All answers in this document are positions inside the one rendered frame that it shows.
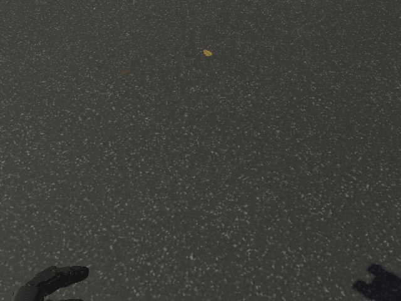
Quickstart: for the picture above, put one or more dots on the left robot hand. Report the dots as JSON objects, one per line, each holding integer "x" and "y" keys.
{"x": 48, "y": 281}

